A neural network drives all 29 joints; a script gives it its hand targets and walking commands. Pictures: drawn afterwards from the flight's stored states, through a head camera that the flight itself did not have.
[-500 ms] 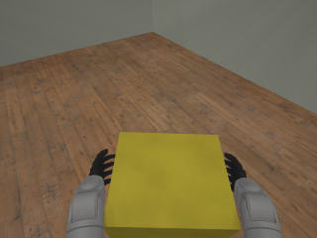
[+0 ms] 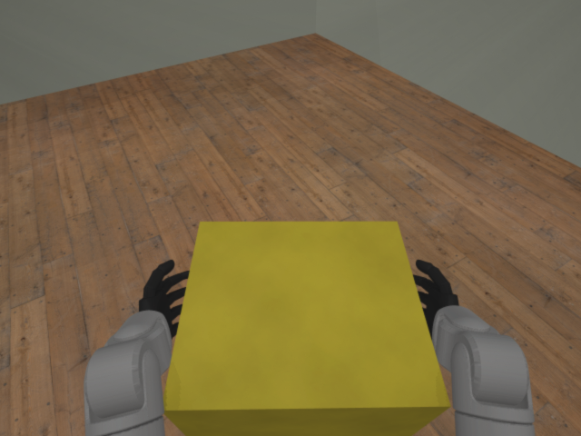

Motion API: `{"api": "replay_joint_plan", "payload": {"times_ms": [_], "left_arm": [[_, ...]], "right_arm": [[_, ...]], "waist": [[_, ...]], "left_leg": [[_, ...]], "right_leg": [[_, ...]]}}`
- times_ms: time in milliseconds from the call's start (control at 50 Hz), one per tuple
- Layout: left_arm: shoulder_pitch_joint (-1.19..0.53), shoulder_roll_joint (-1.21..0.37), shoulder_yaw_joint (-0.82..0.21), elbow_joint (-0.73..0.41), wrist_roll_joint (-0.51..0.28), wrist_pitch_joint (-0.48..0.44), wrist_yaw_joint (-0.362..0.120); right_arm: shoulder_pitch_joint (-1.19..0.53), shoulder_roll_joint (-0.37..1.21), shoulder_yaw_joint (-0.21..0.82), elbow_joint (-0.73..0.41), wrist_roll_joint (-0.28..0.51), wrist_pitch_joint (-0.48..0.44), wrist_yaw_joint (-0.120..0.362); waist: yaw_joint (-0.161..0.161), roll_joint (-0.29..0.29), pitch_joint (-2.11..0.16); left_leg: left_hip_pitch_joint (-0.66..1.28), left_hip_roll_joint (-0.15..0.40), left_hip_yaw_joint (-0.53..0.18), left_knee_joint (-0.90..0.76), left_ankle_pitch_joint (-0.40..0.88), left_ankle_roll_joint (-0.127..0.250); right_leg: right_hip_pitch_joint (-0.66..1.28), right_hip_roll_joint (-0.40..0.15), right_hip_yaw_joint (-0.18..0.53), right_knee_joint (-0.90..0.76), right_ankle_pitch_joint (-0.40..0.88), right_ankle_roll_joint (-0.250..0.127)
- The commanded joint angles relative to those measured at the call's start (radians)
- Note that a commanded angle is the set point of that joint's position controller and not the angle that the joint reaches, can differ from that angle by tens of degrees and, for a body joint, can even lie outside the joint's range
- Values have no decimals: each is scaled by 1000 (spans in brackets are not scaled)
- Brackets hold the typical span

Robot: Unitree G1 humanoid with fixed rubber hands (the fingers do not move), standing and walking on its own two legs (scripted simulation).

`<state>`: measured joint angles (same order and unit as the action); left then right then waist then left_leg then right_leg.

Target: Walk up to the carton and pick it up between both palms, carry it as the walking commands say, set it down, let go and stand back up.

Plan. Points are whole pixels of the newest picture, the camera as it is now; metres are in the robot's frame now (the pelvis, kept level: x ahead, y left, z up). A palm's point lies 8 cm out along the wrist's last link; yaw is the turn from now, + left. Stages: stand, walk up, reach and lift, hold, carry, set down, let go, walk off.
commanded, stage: carry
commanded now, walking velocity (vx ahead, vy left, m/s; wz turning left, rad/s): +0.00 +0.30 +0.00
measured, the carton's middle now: (298, 341) +0.26 +0.02 +0.01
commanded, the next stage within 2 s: none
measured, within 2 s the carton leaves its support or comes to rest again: neither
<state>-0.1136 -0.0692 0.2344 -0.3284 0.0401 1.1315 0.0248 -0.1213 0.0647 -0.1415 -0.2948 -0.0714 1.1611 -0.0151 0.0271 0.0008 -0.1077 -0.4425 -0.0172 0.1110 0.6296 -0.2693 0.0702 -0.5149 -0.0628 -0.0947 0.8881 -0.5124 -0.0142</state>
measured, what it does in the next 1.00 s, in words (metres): steps to the left: right foot, then left foot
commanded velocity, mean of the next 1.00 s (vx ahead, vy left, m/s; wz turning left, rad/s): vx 0.00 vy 0.30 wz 0.00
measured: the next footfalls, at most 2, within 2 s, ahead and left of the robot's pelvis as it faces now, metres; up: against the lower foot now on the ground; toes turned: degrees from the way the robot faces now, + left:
right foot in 0.04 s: +0.06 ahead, -0.10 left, +0.00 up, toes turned -7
left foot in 0.30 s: +0.04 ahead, +0.26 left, +0.00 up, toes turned +7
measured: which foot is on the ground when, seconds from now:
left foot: down 0.00-0.06, up 0.08-0.28, down 0.30-0.54, up 0.56-0.76, down 0.78-1.00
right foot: up 0.00-0.02, down 0.04-0.32, up 0.34-0.52, down 0.54-0.80, up 0.82-1.00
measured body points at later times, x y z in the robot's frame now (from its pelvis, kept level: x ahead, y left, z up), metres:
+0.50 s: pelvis -0.05 +0.15 +0.00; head -0.07 +0.17 +0.45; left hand +0.21 +0.35 +0.07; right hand +0.22 -0.01 +0.08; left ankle +0.00 +0.25 -0.72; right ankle -0.04 +0.05 -0.69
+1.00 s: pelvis -0.11 +0.33 +0.00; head -0.12 +0.34 +0.45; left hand +0.15 +0.53 +0.07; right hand +0.16 +0.17 +0.07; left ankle -0.04 +0.43 -0.72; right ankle -0.10 +0.24 -0.71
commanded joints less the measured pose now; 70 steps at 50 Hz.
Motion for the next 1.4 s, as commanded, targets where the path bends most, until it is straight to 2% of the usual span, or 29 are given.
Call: {"api": "replay_joint_plan", "payload": {"times_ms": [0,40,60,80,180,260,300,320,360,480,520,540,560,700,740,780,800,840,940,980,1000,1020,1040,1080,1180,1200,1240,1260,1380], "left_arm": [[-437,-828,-809,-77,-381,54,-251],[-375,-793,-789,-52,-365,58,-245],[-468,-823,-802,-98,-388,55,-244],[-383,-823,-803,-105,-376,46,-245],[-450,-817,-842,-154,-354,39,-210],[-313,-784,-813,-108,-299,55,-207],[-284,-739,-805,-68,-265,67,-218],[-335,-766,-827,-51,-293,72,-221],[-440,-801,-853,-109,-345,56,-239],[-416,-794,-860,-94,-369,56,-250],[-343,-762,-824,-96,-356,45,-245],[-340,-767,-813,-57,-343,51,-240],[-327,-770,-808,-62,-335,45,-238],[-414,-799,-833,-172,-349,26,-220],[-310,-752,-805,-108,-286,43,-206],[-311,-759,-812,-53,-268,63,-216],[-314,-759,-824,-42,-270,60,-219],[-408,-783,-857,-110,-323,41,-228],[-486,-816,-864,-151,-386,38,-250],[-383,-791,-841,-111,-355,39,-237],[-353,-780,-827,-59,-339,46,-236],[-354,-772,-814,-73,-337,43,-235],[-382,-787,-836,-114,-354,39,-237],[-392,-805,-839,-128,-338,24,-240],[-360,-804,-823,-123,-322,34,-215],[-337,-793,-816,-128,-302,35,-209],[-241,-736,-810,-66,-250,49,-207],[-269,-727,-821,-59,-258,53,-203],[-500,-824,-879,-202,-379,30,-233]], "right_arm": [[-468,795,691,-212,312,0,165],[-416,764,684,-187,300,14,163],[-433,804,686,-155,306,8,170],[-438,806,715,-207,331,14,178],[-457,829,697,-170,374,3,211],[-394,802,717,-191,369,11,211],[-360,753,703,-141,341,11,214],[-343,769,683,-107,333,16,213],[-419,795,675,-131,316,10,209],[-376,771,673,-161,303,0,187],[-339,744,682,-167,290,5,181],[-336,748,682,-125,289,13,189],[-350,759,700,-123,302,8,194],[-457,802,723,-249,381,-10,217],[-372,778,717,-166,379,8,217],[-358,742,687,-151,335,8,216],[-338,738,668,-128,325,9,218],[-405,778,692,-145,334,0,220],[-395,782,672,-196,302,-15,188],[-331,755,670,-165,291,-4,187],[-340,739,670,-155,282,0,187],[-322,761,674,-98,282,3,194],[-322,766,675,-132,285,0,193],[-443,800,738,-215,341,-11,213],[-433,777,730,-258,375,-6,211],[-423,766,731,-268,377,-8,214],[-308,720,714,-183,348,1,219],[-281,722,692,-131,338,7,222],[-393,805,685,-206,326,-22,203]], "waist": [[1,-12,-275],[8,-308,-319],[-6,-178,-330],[-1,-272,-315],[-18,-149,-230],[-18,-206,-267],[-31,226,-270],[-47,304,-224],[-45,145,-199],[-13,130,-193],[12,-225,-284],[-11,-261,-239],[-10,-129,-252],[-23,-292,-186],[-22,-160,-226],[-40,322,-213],[-49,346,-185],[-50,158,-188],[-17,168,-213],[2,-18,-280],[-1,-215,-256],[-25,-213,-192],[-14,-119,-193],[-20,-270,-149],[-29,-225,-240],[-28,-144,-279],[-35,295,-254],[-45,367,-245],[-40,195,-232]], "left_leg": [[-24,126,-60,-30,215,38],[-295,34,-75,360,-238,-40],[-329,51,-169,506,-257,-44],[-298,84,-218,562,-221,-47],[-75,83,-103,156,-128,-85],[182,16,-4,-153,-40,-64],[336,347,-395,-292,374,43],[366,374,-348,-228,602,135],[243,277,-184,-197,484,154],[56,181,-77,-138,129,57],[-220,77,10,185,-154,-39],[-335,90,-91,408,-227,-72],[-324,96,-160,494,-199,-66],[3,81,-60,4,-96,-90],[183,25,16,-147,-92,-83],[280,339,-386,-350,63,31],[275,372,-363,-323,170,100],[166,286,-160,-282,153,120],[28,177,-25,-181,-10,19],[-113,125,11,-13,-54,-35],[-285,76,1,253,-215,-71],[-315,112,-128,422,-181,-79],[-313,121,-180,461,-116,-67],[-228,144,-187,397,-94,-84],[113,24,3,-76,-116,-79],[188,51,-19,-189,-43,-75],[330,384,-436,-271,409,46],[299,367,-291,-222,502,117],[192,217,-122,-194,337,74]], "right_leg": [[351,-66,47,-356,330,-56],[501,-484,537,-510,661,-205],[513,-531,561,-526,633,-239],[463,-500,510,-515,547,-238],[245,-318,146,-471,523,-94],[172,-242,86,-363,484,-20],[-79,-56,-65,-35,82,82],[-198,7,-84,157,-211,87],[-111,-7,-45,190,-114,54],[192,-6,-21,-318,196,-14],[471,-374,414,-558,424,-121],[396,-544,578,-616,374,-184],[416,-537,525,-604,395,-201],[177,-289,73,-510,230,-41],[114,-220,42,-392,169,-11],[-128,-11,-97,-24,-9,89],[-196,12,-74,174,-179,91],[-108,1,-23,264,-68,53],[179,-14,-12,-221,175,1],[397,-178,185,-476,238,-59],[401,-447,527,-581,268,-143],[319,-529,581,-649,205,-168],[317,-512,491,-622,199,-179],[203,-381,306,-586,234,-117],[132,-221,31,-401,256,-11],[132,-191,5,-302,304,12],[-165,3,-88,47,-51,96],[-169,12,-45,205,-206,78],[-12,22,-59,-23,44,26]]}}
